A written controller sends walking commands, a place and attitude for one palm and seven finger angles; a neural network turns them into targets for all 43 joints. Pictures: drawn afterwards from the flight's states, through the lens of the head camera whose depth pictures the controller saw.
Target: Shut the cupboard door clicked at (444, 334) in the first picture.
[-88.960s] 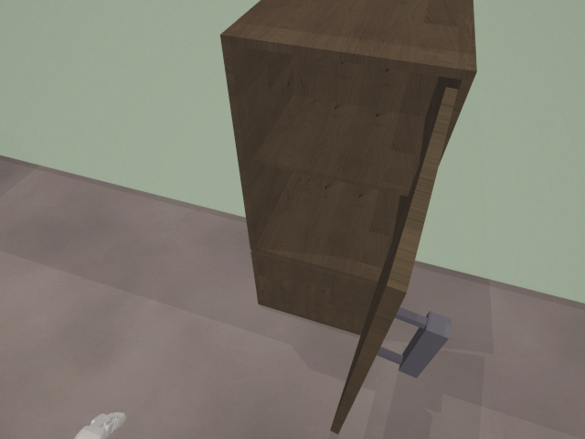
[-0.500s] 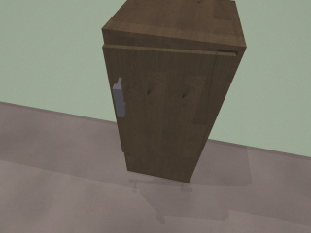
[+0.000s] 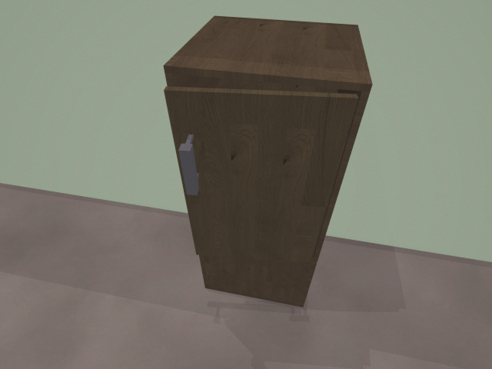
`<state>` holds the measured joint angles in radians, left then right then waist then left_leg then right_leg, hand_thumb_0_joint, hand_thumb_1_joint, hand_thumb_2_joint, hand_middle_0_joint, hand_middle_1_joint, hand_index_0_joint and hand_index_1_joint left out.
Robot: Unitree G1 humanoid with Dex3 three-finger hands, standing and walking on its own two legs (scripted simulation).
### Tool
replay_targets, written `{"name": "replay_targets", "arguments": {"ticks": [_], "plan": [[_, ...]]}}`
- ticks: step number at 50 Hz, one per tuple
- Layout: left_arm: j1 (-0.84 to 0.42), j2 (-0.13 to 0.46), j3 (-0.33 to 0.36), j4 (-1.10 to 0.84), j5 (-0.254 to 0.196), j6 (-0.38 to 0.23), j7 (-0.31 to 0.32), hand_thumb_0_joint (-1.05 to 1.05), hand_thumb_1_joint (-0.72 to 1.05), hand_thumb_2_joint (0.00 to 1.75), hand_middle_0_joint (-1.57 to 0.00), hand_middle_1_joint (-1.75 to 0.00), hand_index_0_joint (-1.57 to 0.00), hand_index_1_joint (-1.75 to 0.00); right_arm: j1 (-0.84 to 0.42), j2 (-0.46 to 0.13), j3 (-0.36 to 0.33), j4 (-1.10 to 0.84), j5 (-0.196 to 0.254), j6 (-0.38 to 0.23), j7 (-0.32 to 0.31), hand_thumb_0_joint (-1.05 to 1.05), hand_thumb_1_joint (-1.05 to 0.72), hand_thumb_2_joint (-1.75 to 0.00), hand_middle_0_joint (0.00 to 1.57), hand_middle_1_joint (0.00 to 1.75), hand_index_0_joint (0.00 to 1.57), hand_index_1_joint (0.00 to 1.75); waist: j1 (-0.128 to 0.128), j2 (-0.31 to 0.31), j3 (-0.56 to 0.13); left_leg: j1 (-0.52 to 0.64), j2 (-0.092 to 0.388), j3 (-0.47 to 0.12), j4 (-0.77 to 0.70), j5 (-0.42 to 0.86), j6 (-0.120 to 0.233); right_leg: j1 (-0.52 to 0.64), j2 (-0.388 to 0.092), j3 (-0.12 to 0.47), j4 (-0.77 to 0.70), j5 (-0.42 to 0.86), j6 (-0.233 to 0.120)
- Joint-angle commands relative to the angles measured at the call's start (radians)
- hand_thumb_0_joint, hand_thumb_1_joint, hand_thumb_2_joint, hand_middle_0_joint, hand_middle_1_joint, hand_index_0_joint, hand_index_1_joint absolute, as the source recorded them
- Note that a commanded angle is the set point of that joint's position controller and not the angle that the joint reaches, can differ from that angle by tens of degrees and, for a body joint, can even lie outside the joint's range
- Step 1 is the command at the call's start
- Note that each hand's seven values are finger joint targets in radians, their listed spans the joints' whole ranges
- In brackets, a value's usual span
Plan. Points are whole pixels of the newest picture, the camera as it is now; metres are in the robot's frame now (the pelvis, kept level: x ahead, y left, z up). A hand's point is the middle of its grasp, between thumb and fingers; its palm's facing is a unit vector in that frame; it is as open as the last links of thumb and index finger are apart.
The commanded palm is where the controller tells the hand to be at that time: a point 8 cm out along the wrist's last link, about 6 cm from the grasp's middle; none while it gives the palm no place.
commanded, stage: look again from close up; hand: left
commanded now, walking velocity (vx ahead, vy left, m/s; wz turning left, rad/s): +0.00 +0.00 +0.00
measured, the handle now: (191, 164) +0.54 +0.16 +0.03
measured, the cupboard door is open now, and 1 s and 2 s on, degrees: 7 7 7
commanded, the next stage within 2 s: shuffle to correct the standing spot in 0.18 s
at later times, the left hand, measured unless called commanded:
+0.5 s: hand out of the picture -0.02 +0.20 -0.17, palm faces +0.01 -0.98 -0.22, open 7.4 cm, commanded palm none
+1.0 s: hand out of the picture +0.08 +0.18 -0.18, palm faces -0.02 -0.99 -0.16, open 7.3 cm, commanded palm none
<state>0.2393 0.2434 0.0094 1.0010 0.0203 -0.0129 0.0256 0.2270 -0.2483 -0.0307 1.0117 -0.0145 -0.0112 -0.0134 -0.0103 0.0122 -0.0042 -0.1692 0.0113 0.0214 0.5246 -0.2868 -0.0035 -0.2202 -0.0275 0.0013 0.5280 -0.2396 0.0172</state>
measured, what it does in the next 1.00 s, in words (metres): lifts its right foot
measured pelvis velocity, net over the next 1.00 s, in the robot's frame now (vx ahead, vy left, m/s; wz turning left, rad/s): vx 0.07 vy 0.01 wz -0.03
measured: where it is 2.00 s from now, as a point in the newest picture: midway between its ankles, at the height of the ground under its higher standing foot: outside the picture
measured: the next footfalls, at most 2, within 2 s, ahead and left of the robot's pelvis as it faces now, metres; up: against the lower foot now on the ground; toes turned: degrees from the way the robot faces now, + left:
right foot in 1.06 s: +0.20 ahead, -0.13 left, +0.00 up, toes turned -7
left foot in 1.30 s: +0.13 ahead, +0.09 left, +0.00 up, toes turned +5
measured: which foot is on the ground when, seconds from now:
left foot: down 0.00-1.00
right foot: down 0.00-0.80, up 0.82-1.00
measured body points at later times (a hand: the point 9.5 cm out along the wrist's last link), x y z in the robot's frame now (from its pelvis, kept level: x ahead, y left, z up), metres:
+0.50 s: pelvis -0.02 +0.01 +0.01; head -0.03 +0.01 +0.46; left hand -0.02 +0.25 -0.15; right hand -0.01 -0.24 -0.15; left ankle +0.00 +0.12 -0.73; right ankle +0.03 -0.13 -0.73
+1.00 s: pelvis +0.07 +0.01 +0.00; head +0.08 +0.03 +0.45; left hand +0.08 +0.23 -0.16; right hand +0.00 -0.19 -0.15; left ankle +0.00 +0.12 -0.73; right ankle +0.12 -0.12 -0.70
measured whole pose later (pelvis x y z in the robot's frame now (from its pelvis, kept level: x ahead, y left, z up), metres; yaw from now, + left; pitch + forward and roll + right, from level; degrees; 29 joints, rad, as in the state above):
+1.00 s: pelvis +0.07 +0.01 +0.00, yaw -2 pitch -2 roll -1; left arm 0.31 0.15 0.05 1.07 0.03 0.01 0.01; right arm 0.41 -0.09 -0.02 1.11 -0.03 -0.06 -0.04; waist -0.04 -0.01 0.04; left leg -0.06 0.04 0.06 0.45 -0.35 0.01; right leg -0.41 -0.05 -0.10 0.75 -0.34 -0.01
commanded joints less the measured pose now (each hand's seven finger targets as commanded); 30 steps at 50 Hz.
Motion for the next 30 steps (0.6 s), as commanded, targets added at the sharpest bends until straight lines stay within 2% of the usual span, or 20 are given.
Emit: {"name": "replay_targets", "arguments": {"ticks": [1, 6, 9, 14, 16, 18, 20, 22, 23, 25, 27, 28, 30], "plan": [[-0.016, 0.180, 0.031, -0.064, -0.004, -0.016, 0.004, 0.00, 0.90, 0.90, -0.20, -0.30, -0.20, -0.30, -0.025, -0.161, -0.024, -0.054, -0.002, -0.020, -0.003, 0.00, -0.90, -0.90, 0.20, 0.30, 0.20, 0.30, 0.007, -0.027, 0.071, -0.086, 0.075, -0.084, -0.147, 0.081, 0.036, -0.008, -0.075, 0.097, -0.152, 0.029, -0.049], [-0.031, 0.198, 0.030, -0.061, -0.003, -0.013, -0.002, 0.00, 0.90, 0.90, -0.20, -0.30, -0.20, -0.30, -0.049, -0.178, -0.021, -0.048, -0.003, -0.015, 0.004, 0.00, -0.90, -0.90, 0.20, 0.30, 0.20, 0.30, 0.006, -0.032, 0.068, -0.084, 0.066, -0.089, -0.178, -0.012, 0.031, -0.022, -0.081, 0.109, -0.200, -0.081, -0.043], [-0.036, 0.202, 0.029, -0.056, -0.001, -0.012, -0.004, 0.00, 0.90, 0.90, -0.20, -0.30, -0.20, -0.30, -0.051, -0.186, -0.021, -0.043, -0.003, -0.014, 0.007, 0.00, -0.90, -0.90, 0.20, 0.30, 0.20, 0.30, 0.008, -0.040, 0.061, -0.094, 0.068, -0.098, -0.193, -0.041, 0.030, -0.013, -0.082, 0.107, -0.210, -0.101, -0.038], [-0.028, 0.202, 0.026, -0.036, -0.001, -0.011, -0.006, 0.00, 0.90, 0.90, -0.20, -0.30, -0.20, -0.30, -0.050, -0.194, -0.018, -0.024, -0.002, -0.013, 0.010, 0.00, -0.90, -0.90, 0.20, 0.30, 0.20, 0.30, 0.009, -0.018, 0.062, -0.106, 0.070, -0.108, -0.214, -0.078, 0.028, -0.010, -0.083, 0.104, -0.220, -0.116, -0.034], [0.028, 0.114, 0.007, -0.003, -0.002, 0.001, -0.004, 0.00, 0.90, 0.90, -0.20, -0.30, -0.20, -0.30, -0.004, -0.107, 0.003, 0.005, -0.007, 0.000, 0.012, 0.00, -0.90, -0.90, 0.20, 0.30, 0.20, 0.30, 0.007, -0.026, 0.047, -0.112, 0.067, -0.096, -0.219, -0.151, 0.015, -0.004, -0.079, 0.090, -0.224, -0.184, -0.018], [0.057, 0.106, 0.008, 0.006, 0.003, 0.011, -0.004, 0.00, 0.90, 0.90, -0.20, -0.30, -0.20, -0.30, 0.026, -0.103, 0.002, 0.015, -0.010, 0.012, 0.012, 0.00, -0.90, -0.90, 0.20, 0.30, 0.20, 0.30, 0.010, -0.025, 0.063, -0.137, 0.067, -0.101, -0.223, -0.265, 0.021, -0.019, -0.065, 0.081, -0.210, -0.281, -0.017], [0.081, 0.104, 0.014, 0.008, 0.007, 0.016, -0.006, 0.00, 0.90, 0.90, -0.20, -0.30, -0.20, -0.30, 0.031, -0.107, -0.001, 0.017, -0.013, 0.018, 0.012, 0.00, -0.90, -0.90, 0.20, 0.30, 0.20, 0.30, 0.015, -0.036, 0.108, -0.181, 0.068, -0.107, -0.221, -0.327, 0.026, -0.045, -0.058, 0.084, -0.202, -0.333, -0.022], [0.106, 0.091, 0.015, 0.016, 0.004, 0.011, -0.010, 0.00, 0.90, 0.90, -0.20, -0.30, -0.20, -0.30, 0.048, -0.098, -0.002, 0.025, -0.010, 0.012, 0.008, 0.00, -0.90, -0.90, 0.20, 0.30, 0.20, 0.30, 0.015, -0.038, 0.117, -0.164, 0.072, -0.105, -0.204, -0.270, 0.035, -0.042, -0.053, 0.085, -0.180, -0.271, -0.035], [0.108, 0.075, 0.016, 0.021, 0.003, 0.011, -0.012, 0.00, 0.90, 0.90, -0.20, -0.30, -0.20, -0.30, 0.060, -0.097, -0.004, 0.032, -0.009, 0.010, 0.005, 0.00, -0.90, -0.90, 0.20, 0.30, 0.20, 0.30, 0.008, -0.004, 0.117, -0.158, 0.078, -0.110, -0.216, -0.281, 0.038, -0.047, -0.043, 0.070, -0.153, -0.251, -0.036], [0.125, 0.051, 0.016, 0.022, 0.003, 0.009, -0.017, 0.00, 0.90, 0.90, -0.20, -0.30, -0.20, -0.30, 0.078, -0.099, -0.010, 0.037, -0.006, 0.006, 0.001, 0.00, -0.90, -0.90, 0.20, 0.30, 0.20, 0.30, 0.011, 0.035, 0.115, -0.161, 0.109, -0.146, -0.252, -0.333, 0.054, -0.040, -0.019, 0.026, -0.097, -0.208, -0.035], [0.153, 0.037, 0.017, 0.028, 0.006, 0.003, -0.018, 0.00, 0.90, 0.90, -0.20, -0.30, -0.20, -0.30, 0.083, -0.099, -0.014, 0.039, -0.003, 0.002, -0.001, 0.00, -0.90, -0.90, 0.20, 0.30, 0.20, 0.30, 0.018, 0.039, 0.119, -0.180, 0.128, -0.164, -0.260, -0.349, 0.069, -0.019, -0.010, 0.012, -0.073, -0.176, -0.039], [0.168, 0.026, 0.018, 0.032, 0.007, 0.000, -0.017, 0.00, 0.90, 0.90, -0.20, -0.30, -0.20, -0.30, 0.080, -0.090, -0.015, 0.038, -0.002, -0.001, -0.002, 0.00, -0.90, -0.90, 0.20, 0.30, 0.20, 0.30, 0.024, 0.040, 0.134, -0.193, 0.124, -0.159, -0.244, -0.338, 0.071, -0.014, -0.017, 0.022, -0.077, -0.169, -0.043], [0.204, 0.022, 0.021, 0.044, 0.007, -0.005, -0.013, 0.00, 0.90, 0.90, -0.20, -0.30, -0.20, -0.30, 0.081, -0.061, -0.013, 0.037, -0.001, -0.003, -0.002, 0.00, -0.90, -0.90, 0.20, 0.30, 0.20, 0.30, 0.033, -0.010, 0.160, -0.221, 0.092, -0.119, -0.178, -0.307, 0.061, -0.013, -0.041, 0.080, -0.122, -0.212, -0.061]]}}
